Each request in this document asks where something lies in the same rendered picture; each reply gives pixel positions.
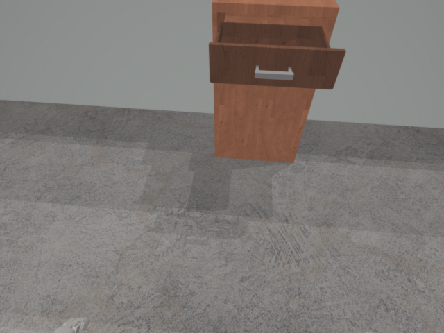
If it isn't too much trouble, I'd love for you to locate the drawer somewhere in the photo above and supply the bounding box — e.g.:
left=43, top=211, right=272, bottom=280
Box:
left=209, top=22, right=346, bottom=89

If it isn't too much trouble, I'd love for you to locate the cabinet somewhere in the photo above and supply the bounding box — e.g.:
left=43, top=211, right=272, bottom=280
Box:
left=212, top=0, right=339, bottom=163

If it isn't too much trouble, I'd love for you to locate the handle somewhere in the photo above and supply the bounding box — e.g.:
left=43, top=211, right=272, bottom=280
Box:
left=255, top=65, right=294, bottom=80

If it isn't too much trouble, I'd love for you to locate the robot left hand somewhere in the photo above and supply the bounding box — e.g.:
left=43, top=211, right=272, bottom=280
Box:
left=54, top=317, right=89, bottom=333

